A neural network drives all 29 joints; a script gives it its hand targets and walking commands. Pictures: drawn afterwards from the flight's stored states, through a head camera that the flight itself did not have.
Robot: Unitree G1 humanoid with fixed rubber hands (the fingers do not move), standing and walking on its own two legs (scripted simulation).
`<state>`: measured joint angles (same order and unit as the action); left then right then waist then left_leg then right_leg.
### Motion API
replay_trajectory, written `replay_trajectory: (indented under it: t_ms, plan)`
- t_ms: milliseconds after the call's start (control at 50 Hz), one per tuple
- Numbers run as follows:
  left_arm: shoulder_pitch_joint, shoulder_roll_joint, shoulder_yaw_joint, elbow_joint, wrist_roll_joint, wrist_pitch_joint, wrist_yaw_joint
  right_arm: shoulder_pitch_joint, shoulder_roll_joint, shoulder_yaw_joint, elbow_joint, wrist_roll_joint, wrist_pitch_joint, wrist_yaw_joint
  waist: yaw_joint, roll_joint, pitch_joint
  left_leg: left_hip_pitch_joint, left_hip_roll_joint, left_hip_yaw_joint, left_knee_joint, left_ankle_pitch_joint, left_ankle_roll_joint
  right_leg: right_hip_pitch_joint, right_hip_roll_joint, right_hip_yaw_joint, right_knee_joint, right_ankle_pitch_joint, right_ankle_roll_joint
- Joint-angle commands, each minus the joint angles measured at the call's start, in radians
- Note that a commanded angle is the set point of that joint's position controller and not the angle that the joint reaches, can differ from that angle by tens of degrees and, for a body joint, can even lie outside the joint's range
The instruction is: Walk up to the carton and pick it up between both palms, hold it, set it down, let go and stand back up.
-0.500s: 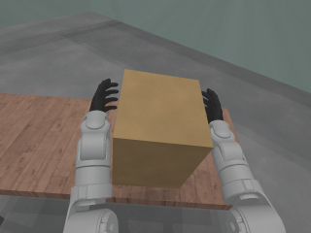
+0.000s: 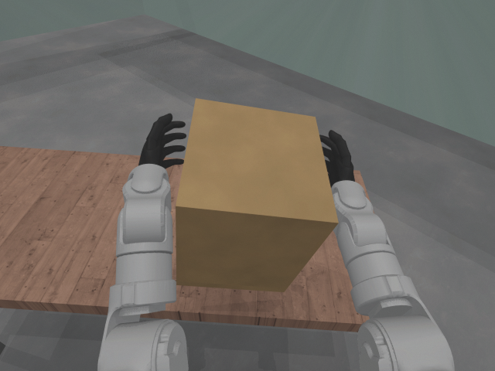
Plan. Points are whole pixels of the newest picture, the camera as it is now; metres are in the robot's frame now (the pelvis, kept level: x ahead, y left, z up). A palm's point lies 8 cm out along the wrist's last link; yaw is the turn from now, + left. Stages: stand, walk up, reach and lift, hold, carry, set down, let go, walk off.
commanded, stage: reach and lift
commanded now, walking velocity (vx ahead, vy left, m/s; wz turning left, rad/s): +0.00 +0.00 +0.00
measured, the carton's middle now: (243, 203) +0.36 +0.00 +0.10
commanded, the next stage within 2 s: hold in 0.22 s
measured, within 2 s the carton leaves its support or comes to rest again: neither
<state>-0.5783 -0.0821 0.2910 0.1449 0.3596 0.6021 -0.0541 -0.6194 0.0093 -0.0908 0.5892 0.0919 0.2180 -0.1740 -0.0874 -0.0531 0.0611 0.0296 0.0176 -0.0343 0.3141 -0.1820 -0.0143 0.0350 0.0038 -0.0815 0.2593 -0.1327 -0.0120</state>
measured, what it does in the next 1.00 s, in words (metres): stands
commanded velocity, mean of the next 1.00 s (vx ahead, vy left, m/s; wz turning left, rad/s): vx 0.00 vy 0.00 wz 0.00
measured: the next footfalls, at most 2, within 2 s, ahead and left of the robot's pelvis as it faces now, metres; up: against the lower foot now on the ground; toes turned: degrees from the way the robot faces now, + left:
none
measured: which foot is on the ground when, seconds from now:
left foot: down 0.00-1.00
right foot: down 0.00-1.00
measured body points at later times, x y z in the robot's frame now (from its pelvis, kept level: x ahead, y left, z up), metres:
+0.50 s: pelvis +0.00 +0.00 +0.00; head -0.05 +0.03 +0.45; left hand +0.37 +0.15 +0.20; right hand +0.37 -0.15 +0.17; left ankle +0.01 +0.13 -0.75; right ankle +0.02 -0.11 -0.75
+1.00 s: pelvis +0.00 +0.00 +0.00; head -0.05 +0.02 +0.45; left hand +0.36 +0.15 +0.21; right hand +0.37 -0.14 +0.19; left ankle +0.01 +0.13 -0.75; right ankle +0.02 -0.11 -0.75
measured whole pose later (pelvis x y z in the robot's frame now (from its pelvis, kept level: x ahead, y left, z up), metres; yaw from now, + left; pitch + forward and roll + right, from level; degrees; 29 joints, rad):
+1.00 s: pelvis +0.00 +0.00 +0.00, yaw +0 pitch -11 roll -1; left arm -0.60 -0.08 0.31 0.03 0.39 0.72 -0.08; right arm -0.66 0.00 -0.06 0.54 0.13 0.29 -0.18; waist -0.08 -0.06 0.06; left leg 0.05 0.02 -0.04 0.31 -0.18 -0.02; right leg 0.06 0.01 -0.09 0.25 -0.13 -0.02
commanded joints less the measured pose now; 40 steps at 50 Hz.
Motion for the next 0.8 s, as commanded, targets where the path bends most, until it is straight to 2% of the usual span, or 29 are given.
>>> replay_trajectory:
  t_ms: [0,20,40,60,80,100,140,160,200,220,240,280,300,320,340,360,380,400,420,440,460,520,580,620,640,660,720,740,780]
  plan:
    - [-0.514,-0.473,-0.427,-0.039,-0.134,-0.020,-0.131,-0.707,0.534,0.354,-0.305,0.040,-0.093,0.085,0.004,0.053,-0.339,-0.025,-0.056,0.069,-0.034,0.187,0.002,0.138,0.043,-0.031,0.004,0.142,0.043]
    - [-0.499,-0.464,-0.419,-0.001,-0.114,-0.005,-0.133,-0.648,0.511,0.327,-0.243,0.033,-0.074,0.082,-0.023,0.063,-0.269,-0.037,-0.059,0.068,-0.036,0.167,-0.003,0.124,0.037,-0.027,-0.005,0.109,0.045]
    - [-0.494,-0.463,-0.403,-0.016,-0.106,-0.001,-0.133,-0.706,0.524,0.353,-0.306,0.048,-0.085,0.079,0.010,0.047,-0.321,-0.020,-0.055,0.077,-0.034,0.207,0.006,0.152,0.041,-0.024,0.001,0.147,0.049]
    - [-0.496,-0.459,-0.418,-0.035,-0.107,-0.002,-0.135,-0.665,0.517,0.350,-0.268,0.044,-0.076,0.075,-0.008,0.052,-0.311,-0.014,-0.058,0.070,-0.029,0.220,-0.004,0.153,0.038,-0.029,0.004,0.179,0.049]
    - [-0.494,-0.468,-0.409,-0.008,-0.101,0.007,-0.137,-0.670,0.507,0.350,-0.258,0.051,-0.071,0.078,-0.003,0.066,-0.281,-0.020,-0.060,0.072,-0.030,0.211,-0.003,0.141,0.043,-0.029,-0.001,0.145,0.048]
    - [-0.485,-0.473,-0.437,-0.084,-0.114,0.011,-0.137,-0.683,0.521,0.381,-0.326,0.076,-0.080,0.075,-0.006,0.064,-0.359,0.020,-0.056,0.071,-0.014,0.284,-0.005,0.162,0.042,-0.026,0.014,0.232,0.052]
    - [-0.494,-0.449,-0.408,-0.036,-0.104,0.012,-0.137,-0.690,0.509,0.365,-0.291,0.058,-0.071,0.074,0.009,0.054,-0.290,-0.009,-0.057,0.071,-0.022,0.240,-0.004,0.149,0.044,-0.027,0.002,0.189,0.050]
    - [-0.474,-0.435,-0.367,-0.014,-0.094,0.021,-0.145,-0.675,0.497,0.355,-0.279,0.053,-0.060,0.071,0.004,0.021,-0.266,-0.007,-0.062,0.076,-0.029,0.219,0.007,0.161,0.038,-0.026,-0.008,0.183,0.055]
    - [-0.511,-0.444,-0.411,-0.073,-0.123,0.010,-0.149,-0.673,0.521,0.387,-0.322,0.062,-0.066,0.067,0.000,0.032,-0.322,-0.013,-0.064,0.077,-0.026,0.217,0.010,0.170,0.035,-0.024,0.008,0.226,0.056]
    - [-0.491,-0.461,-0.439,-0.104,-0.129,0.015,-0.146,-0.635,0.502,0.374,-0.302,0.060,-0.062,0.066,-0.027,0.038,-0.331,0.029,-0.056,0.070,-0.023,0.277,-0.005,0.165,0.044,-0.033,0.011,0.253,0.061]
    - [-0.524,-0.428,-0.399,-0.048,-0.111,0.018,-0.146,-0.658,0.473,0.331,-0.240,0.041,-0.048,0.072,-0.022,0.056,-0.259,-0.007,-0.058,0.071,-0.037,0.205,-0.009,0.133,0.042,-0.035,-0.007,0.144,0.050]
    - [-0.507,-0.447,-0.436,-0.130,-0.123,0.027,-0.146,-0.680,0.505,0.392,-0.349,0.082,-0.065,0.068,-0.005,0.063,-0.356,0.036,-0.060,0.071,-0.007,0.304,-0.008,0.177,0.043,-0.027,0.010,0.256,0.053]
    - [-0.514,-0.434,-0.408,-0.059,-0.104,0.031,-0.150,-0.695,0.497,0.374,-0.327,0.065,-0.058,0.065,-0.008,0.055,-0.304,0.013,-0.061,0.073,-0.015,0.247,-0.006,0.150,0.040,-0.027,-0.004,0.186,0.054]
    - [-0.540,-0.426,-0.391,-0.057,-0.100,0.029,-0.146,-0.706,0.505,0.356,-0.295,0.064,-0.052,0.068,0.014,0.056,-0.288,-0.025,-0.058,0.072,-0.032,0.184,0.003,0.150,0.034,-0.026,-0.004,0.147,0.052]
    - [-0.474,-0.473,-0.437,-0.142,-0.114,0.041,-0.137,-0.683,0.505,0.397,-0.369,0.091,-0.063,0.069,0.003,0.070,-0.356,0.038,-0.054,0.067,-0.012,0.321,-0.010,0.184,0.051,-0.033,0.012,0.229,0.050]
    - [-0.498,-0.428,-0.404,-0.099,-0.110,0.035,-0.144,-0.675,0.505,0.389,-0.333,0.077,-0.052,0.064,0.005,0.032,-0.307,0.006,-0.061,0.073,-0.013,0.259,-0.001,0.182,0.044,-0.027,0.001,0.194,0.053]
    - [-0.501,-0.448,-0.442,-0.145,-0.121,0.034,-0.142,-0.641,0.512,0.404,-0.340,0.080,-0.053,0.062,-0.016,0.059,-0.334,0.028,-0.058,0.069,-0.009,0.299,-0.011,0.172,0.046,-0.032,0.011,0.232,0.053]
    - [-0.521,-0.457,-0.461,-0.176,-0.130,0.033,-0.136,-0.677,0.517,0.417,-0.384,0.095,-0.059,0.063,-0.010,0.068,-0.376,0.040,-0.056,0.060,0.006,0.342,-0.019,0.176,0.054,-0.034,0.018,0.252,0.051]
    - [-0.520,-0.447,-0.450,-0.137,-0.115,0.042,-0.136,-0.657,0.489,0.383,-0.322,0.081,-0.048,0.062,-0.015,0.095,-0.314,0.035,-0.055,0.062,0.001,0.316,-0.027,0.153,0.051,-0.027,0.003,0.191,0.043]
    - [-0.474,-0.447,-0.441,-0.126,-0.114,0.056,-0.142,-0.664,0.473,0.378,-0.354,0.084,-0.046,0.062,-0.015,0.072,-0.285,0.031,-0.048,0.061,-0.006,0.312,-0.023,0.142,0.056,-0.037,0.003,0.200,0.045]
    - [-0.501,-0.427,-0.409,-0.094,-0.097,0.066,-0.149,-0.655,0.466,0.364,-0.314,0.067,-0.032,0.068,-0.008,0.044,-0.264,0.000,-0.051,0.072,-0.028,0.214,-0.003,0.147,0.053,-0.033,-0.015,0.109,0.041]
    - [-0.461,-0.457,-0.423,-0.142,-0.107,0.083,-0.146,-0.633,0.469,0.375,-0.338,0.079,-0.029,0.069,-0.014,0.061,-0.253,0.008,-0.053,0.070,-0.028,0.239,-0.007,0.161,0.051,-0.031,-0.006,0.160,0.045]
    - [-0.532,-0.442,-0.401,-0.096,-0.088,0.093,-0.155,-0.736,0.489,0.375,-0.347,0.086,-0.026,0.077,0.011,0.038,-0.244,-0.032,-0.047,0.075,-0.045,0.156,0.011,0.132,0.051,-0.028,-0.016,0.051,0.038]
    - [-0.477,-0.438,-0.404,-0.145,-0.085,0.104,-0.149,-0.684,0.482,0.396,-0.371,0.090,-0.019,0.073,0.016,0.055,-0.273,-0.001,-0.049,0.075,-0.039,0.235,0.003,0.162,0.058,-0.028,-0.005,0.127,0.033]
    - [-0.512,-0.437,-0.402,-0.082,-0.087,0.105,-0.152,-0.699,0.465,0.354,-0.314,0.076,-0.012,0.073,-0.004,0.071,-0.238,-0.017,-0.048,0.074,-0.040,0.176,-0.004,0.136,0.051,-0.029,-0.016,0.068,0.036]
    - [-0.515,-0.462,-0.417,-0.141,-0.108,0.103,-0.152,-0.712,0.470,0.364,-0.389,0.088,-0.026,0.072,-0.005,0.061,-0.299,0.011,-0.047,0.072,-0.028,0.249,-0.005,0.154,0.054,-0.034,-0.007,0.115,0.037]
    - [-0.604,-0.421,-0.380,-0.077,-0.088,0.087,-0.155,-0.741,0.496,0.338,-0.300,0.067,-0.010,0.078,0.007,0.035,-0.257,-0.051,-0.052,0.078,-0.058,0.069,0.019,0.137,0.036,-0.028,-0.026,-0.016,0.040]
    - [-0.535,-0.446,-0.396,-0.088,-0.083,0.097,-0.151,-0.724,0.480,0.334,-0.327,0.071,-0.017,0.079,0.001,0.071,-0.269,-0.044,-0.050,0.078,-0.054,0.124,0.008,0.158,0.044,-0.026,-0.016,0.049,0.031]
    - [-0.528,-0.434,-0.389,-0.094,-0.087,0.099,-0.149,-0.707,0.477,0.347,-0.313,0.075,-0.013,0.079,0.002,0.075,-0.276,-0.021,-0.052,0.080,-0.045,0.176,0.008,0.157,0.043,-0.028,-0.015,0.074,0.039]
